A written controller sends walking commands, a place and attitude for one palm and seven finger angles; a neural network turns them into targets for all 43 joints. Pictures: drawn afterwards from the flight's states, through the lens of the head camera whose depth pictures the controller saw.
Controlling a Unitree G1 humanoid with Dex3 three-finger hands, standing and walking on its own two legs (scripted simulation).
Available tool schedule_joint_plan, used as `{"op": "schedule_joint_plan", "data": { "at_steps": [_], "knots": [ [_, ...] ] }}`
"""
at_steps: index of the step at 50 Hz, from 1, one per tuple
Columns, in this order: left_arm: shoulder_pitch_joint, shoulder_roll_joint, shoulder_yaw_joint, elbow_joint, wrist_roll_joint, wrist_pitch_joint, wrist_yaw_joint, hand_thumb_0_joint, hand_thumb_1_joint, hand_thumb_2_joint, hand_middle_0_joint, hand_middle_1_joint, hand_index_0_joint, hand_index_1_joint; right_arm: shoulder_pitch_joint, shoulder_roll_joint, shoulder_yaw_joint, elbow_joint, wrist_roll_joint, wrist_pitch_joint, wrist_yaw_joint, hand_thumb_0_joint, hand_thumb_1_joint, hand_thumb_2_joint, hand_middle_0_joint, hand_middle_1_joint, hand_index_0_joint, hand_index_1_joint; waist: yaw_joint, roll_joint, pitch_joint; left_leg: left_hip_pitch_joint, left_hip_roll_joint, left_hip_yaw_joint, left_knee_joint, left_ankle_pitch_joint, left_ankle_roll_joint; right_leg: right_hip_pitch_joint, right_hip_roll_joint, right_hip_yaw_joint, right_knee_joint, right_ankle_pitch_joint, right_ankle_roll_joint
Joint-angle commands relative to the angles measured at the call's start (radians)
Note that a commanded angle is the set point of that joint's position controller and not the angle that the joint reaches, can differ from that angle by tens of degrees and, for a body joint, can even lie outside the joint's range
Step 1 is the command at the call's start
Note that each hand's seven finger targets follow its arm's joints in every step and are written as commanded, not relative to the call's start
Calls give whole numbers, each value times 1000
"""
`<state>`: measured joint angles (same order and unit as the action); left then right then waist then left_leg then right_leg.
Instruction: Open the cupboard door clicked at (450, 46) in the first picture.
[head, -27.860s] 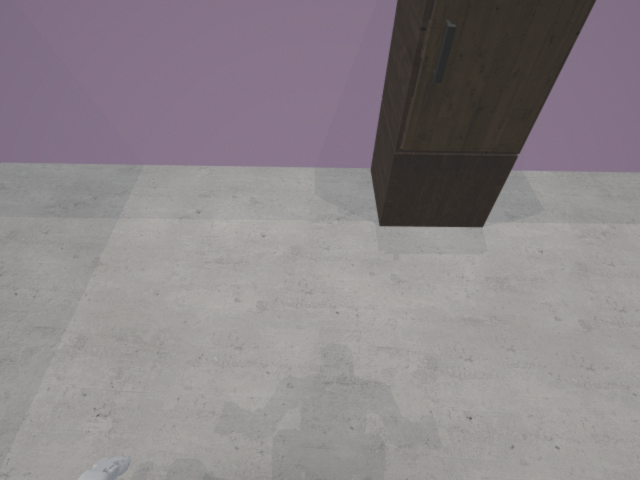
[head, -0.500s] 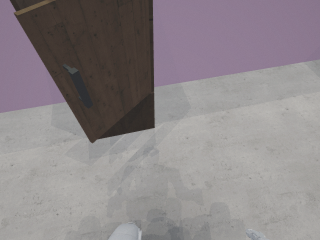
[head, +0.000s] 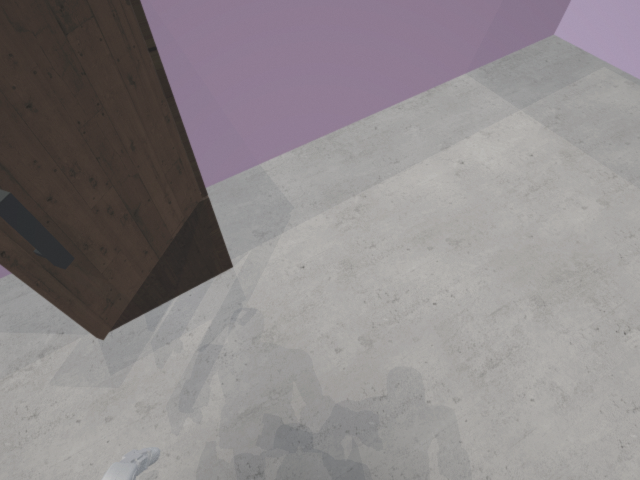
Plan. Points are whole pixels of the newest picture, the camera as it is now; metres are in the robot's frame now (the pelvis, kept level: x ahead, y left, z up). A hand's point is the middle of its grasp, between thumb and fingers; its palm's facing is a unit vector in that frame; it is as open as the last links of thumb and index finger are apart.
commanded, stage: walk to a spot facing it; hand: left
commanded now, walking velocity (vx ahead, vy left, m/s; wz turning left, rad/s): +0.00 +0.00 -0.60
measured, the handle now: (23, 229) +0.41 +0.45 +0.02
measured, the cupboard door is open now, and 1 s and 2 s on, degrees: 37 37 37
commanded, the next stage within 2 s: none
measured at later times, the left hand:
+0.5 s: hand (182, 463) +0.15 +0.21 -0.17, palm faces -0.25 -0.95 -0.19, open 7.4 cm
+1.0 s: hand (252, 420) +0.21 +0.12 -0.15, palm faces -0.55 -0.80 -0.22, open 7.4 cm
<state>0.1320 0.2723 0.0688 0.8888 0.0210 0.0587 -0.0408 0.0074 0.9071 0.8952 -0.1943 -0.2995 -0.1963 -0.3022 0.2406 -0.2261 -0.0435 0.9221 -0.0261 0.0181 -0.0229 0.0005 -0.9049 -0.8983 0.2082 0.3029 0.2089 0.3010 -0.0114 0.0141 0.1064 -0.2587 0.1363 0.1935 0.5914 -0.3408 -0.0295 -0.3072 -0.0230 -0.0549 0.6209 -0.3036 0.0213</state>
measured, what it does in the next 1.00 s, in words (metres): steps on the spot, turning right: left foot, then right foot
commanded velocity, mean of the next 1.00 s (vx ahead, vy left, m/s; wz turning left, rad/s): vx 0.12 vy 0.00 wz -0.60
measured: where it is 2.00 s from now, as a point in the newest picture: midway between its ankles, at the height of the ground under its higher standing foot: (437, 396)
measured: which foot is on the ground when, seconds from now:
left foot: down 0.00-0.00, up 0.02-0.36, down 0.38-0.78, up 0.80-1.00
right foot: down 0.00-0.38, up 0.40-0.76, down 0.78-1.00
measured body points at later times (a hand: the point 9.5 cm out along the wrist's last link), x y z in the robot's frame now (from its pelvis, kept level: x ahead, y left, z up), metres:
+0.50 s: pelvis +0.01 +0.03 +0.01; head +0.08 +0.05 +0.45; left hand +0.16 +0.26 -0.15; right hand +0.02 -0.23 -0.12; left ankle +0.04 +0.13 -0.73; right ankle -0.05 -0.10 -0.66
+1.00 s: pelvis +0.06 -0.03 +0.01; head +0.10 -0.06 +0.46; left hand +0.24 +0.16 -0.14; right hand -0.02 -0.28 -0.13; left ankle +0.17 +0.08 -0.67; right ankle -0.04 -0.09 -0.73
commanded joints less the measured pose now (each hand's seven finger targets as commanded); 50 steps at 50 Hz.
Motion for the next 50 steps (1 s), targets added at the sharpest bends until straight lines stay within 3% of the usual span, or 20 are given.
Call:
{"op": "schedule_joint_plan", "data": {
  "at_steps": [1,2,3,7,14,16,17,19,20,21,25,32,35,37,38,39,40,41,44,50],
  "knots": [
    [224,264,61,-1,2,-41,41,0,900,900,-200,-300,-200,-300,-87,-114,-30,-128,17,-7,-10,0,-900,-900,200,300,200,300,123,-352,-195,-335,-69,-85,483,-348,-37,355,-380,491,-241,826,-237],
    [212,242,59,-2,0,-39,48,0,900,900,-200,-300,-200,-300,-68,-125,-29,-124,18,1,-11,0,-900,-900,200,300,200,300,101,-265,-184,-354,-40,-168,555,-280,-28,335,-373,433,-234,730,-267],
    [163,195,58,-17,4,-37,59,0,900,900,-200,-300,-200,-300,-95,-102,-30,-110,16,3,-13,0,-900,-900,200,300,200,300,85,-257,-154,-391,-28,-190,572,-226,-33,315,-293,411,-226,660,-253],
    [72,156,45,-49,2,-41,64,0,900,900,-200,-300,-200,-300,-80,-94,-31,-84,18,14,-2,0,-900,-900,200,300,200,300,31,-170,-178,-278,-52,-179,505,-87,-55,221,-194,317,-209,595,-203],
    [46,175,53,-64,12,-30,50,0,900,900,-200,-300,-200,-300,-70,-81,-32,-94,23,2,-6,0,-900,-900,200,300,200,300,20,-191,-130,-119,-115,-162,192,-81,-40,69,-164,428,-234,361,-202],
    [5,162,54,-67,5,-25,49,0,900,900,-200,-300,-200,-300,12,-87,-32,-72,25,-8,-13,0,-900,-900,200,300,200,300,-25,-189,-146,18,-124,-163,10,33,-33,-4,-132,432,-184,321,-155],
    [-4,136,46,-72,1,-21,49,0,900,900,-200,-300,-200,-300,55,-107,-35,-57,25,-17,-16,0,-900,-900,200,300,200,300,-47,-113,-162,149,-97,-182,-127,101,-28,-97,-90,405,-127,236,-110],
    [21,48,27,-110,-12,-12,35,0,900,900,-200,-300,-200,-300,106,-274,-61,-65,0,-33,-27,0,-900,-900,200,300,200,300,-46,360,-171,221,346,-645,-364,135,135,-312,108,121,292,-332,11],
    [-4,84,34,-107,-1,-9,30,0,900,900,-200,-300,-200,-300,85,-274,-55,-76,-7,-28,-30,0,-900,-900,200,300,200,300,-48,227,-146,109,372,-632,-355,161,190,-277,53,173,452,-312,10],
    [39,90,45,-91,7,-9,21,0,900,900,-200,-300,-200,-300,11,-223,-41,-101,-9,-34,-28,0,-900,-900,200,300,200,300,4,152,-137,52,308,-534,-370,109,177,-260,35,157,523,-229,20],
    [45,49,40,-55,5,-6,4,0,900,900,-200,-300,-200,-300,-21,-154,-25,-102,-7,-40,-32,0,-900,-900,200,300,200,300,24,165,-123,125,157,-239,-263,493,127,-288,11,72,569,-106,46],
    [-39,16,15,-81,0,-18,-1,0,900,900,-200,-300,-200,-300,95,-180,-48,-43,-5,-31,-18,0,-900,-900,200,300,200,300,-39,204,-166,253,191,-120,-165,671,142,-174,8,-32,210,-133,26],
    [-18,22,15,-72,0,-22,-5,0,900,900,-200,-300,-200,-300,81,-199,-52,-44,-8,-27,-10,0,-900,-900,200,300,200,300,-30,197,-167,186,223,-111,-163,417,125,-50,20,-63,49,-143,-1],
    [98,57,28,-35,5,-29,-3,0,900,900,-200,-300,-200,-300,32,-193,-52,-54,-3,-23,-1,0,-900,-900,200,300,200,300,44,99,-175,2,185,-62,-30,111,64,197,22,-50,-161,-22,-38],
    [199,149,49,-1,16,-40,6,0,900,900,-200,-300,-200,-300,0,-136,-42,-76,11,-25,7,0,-900,-900,200,300,200,300,103,-139,-199,-200,79,45,198,-83,7,384,-148,197,-287,-88,-109],
    [274,254,71,25,9,-45,22,0,900,900,-200,-300,-200,-300,-115,-79,-20,-141,11,-24,14,0,-900,-900,200,300,200,300,162,-416,-125,-481,-62,15,454,-401,-37,425,-359,592,-377,-2,-228],
    [297,251,70,22,-3,-53,38,0,900,900,-200,-300,-200,-300,-162,-126,-21,-161,6,-20,12,0,-900,-900,200,300,200,300,165,-316,-86,-551,-38,-150,562,-322,-25,385,-390,628,-403,-23,-287],
    [242,197,62,10,-3,-63,45,0,900,900,-200,-300,-200,-300,-153,-128,-30,-149,10,-22,18,0,-900,-900,200,300,200,300,121,-250,-40,-558,-5,-192,582,-198,-23,333,-335,555,-410,-99,-274],
    [138,126,43,-13,-1,-84,49,0,900,900,-200,-300,-200,-300,-130,-114,-38,-111,0,-24,30,0,-900,-900,200,300,200,300,46,-182,-44,-431,-5,-185,515,-44,-48,213,-232,389,-380,85,-227],
    [165,148,52,12,3,-104,33,0,900,900,-200,-300,-200,-300,-137,-67,-34,-116,6,-43,40,0,-900,-900,200,300,200,300,42,-153,-83,-311,-66,-135,240,50,-56,217,-167,331,-355,135,-219]
  ]
}}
